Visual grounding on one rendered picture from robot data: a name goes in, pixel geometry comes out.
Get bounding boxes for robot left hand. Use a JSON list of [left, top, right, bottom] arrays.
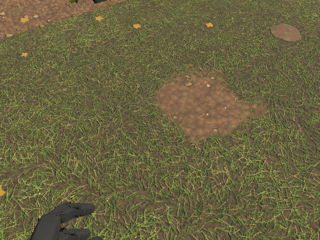
[[27, 201, 102, 240]]

